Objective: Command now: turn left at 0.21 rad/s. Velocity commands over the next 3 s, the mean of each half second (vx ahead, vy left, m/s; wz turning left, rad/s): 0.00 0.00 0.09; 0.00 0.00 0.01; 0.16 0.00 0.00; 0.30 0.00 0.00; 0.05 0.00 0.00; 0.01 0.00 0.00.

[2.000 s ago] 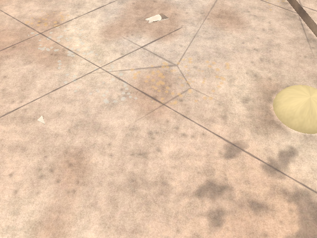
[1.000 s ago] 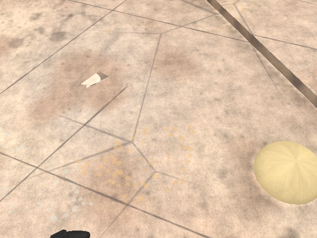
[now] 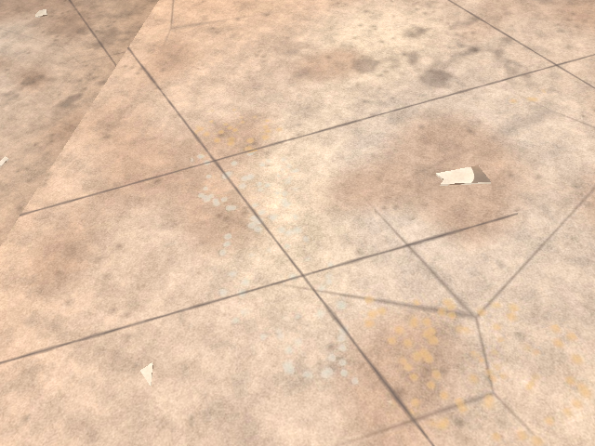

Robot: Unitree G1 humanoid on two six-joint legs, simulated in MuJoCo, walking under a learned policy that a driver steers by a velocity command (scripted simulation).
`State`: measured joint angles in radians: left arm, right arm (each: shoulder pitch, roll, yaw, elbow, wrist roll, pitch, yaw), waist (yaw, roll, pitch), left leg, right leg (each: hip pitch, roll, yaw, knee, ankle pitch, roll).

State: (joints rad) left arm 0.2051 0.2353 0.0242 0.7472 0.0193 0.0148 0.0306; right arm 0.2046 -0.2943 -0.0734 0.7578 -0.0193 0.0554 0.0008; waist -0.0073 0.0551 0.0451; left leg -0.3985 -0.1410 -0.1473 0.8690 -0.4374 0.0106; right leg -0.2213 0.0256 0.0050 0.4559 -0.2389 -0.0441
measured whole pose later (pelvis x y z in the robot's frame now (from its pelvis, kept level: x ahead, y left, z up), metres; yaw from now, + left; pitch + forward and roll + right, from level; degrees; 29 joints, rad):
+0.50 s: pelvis -0.01 +0.02 +0.00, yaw +1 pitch -2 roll +0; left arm 0.23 0.24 0.03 0.98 0.01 0.01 0.02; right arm 0.19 -0.23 0.00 0.98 -0.01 0.01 -0.03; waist 0.02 -0.01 0.04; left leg -0.09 -0.05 -0.06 0.37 -0.24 0.03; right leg -0.15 0.01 0.00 0.37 -0.18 -0.01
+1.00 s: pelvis -0.01 +0.02 +0.00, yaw +0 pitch -2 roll +0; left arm 0.25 0.18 0.00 1.14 0.01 0.01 0.03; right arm 0.26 -0.19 0.02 1.13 -0.01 0.00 -0.04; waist 0.01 0.00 0.03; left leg -0.10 -0.06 -0.05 0.37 -0.24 0.04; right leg -0.17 0.01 0.01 0.39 -0.19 0.00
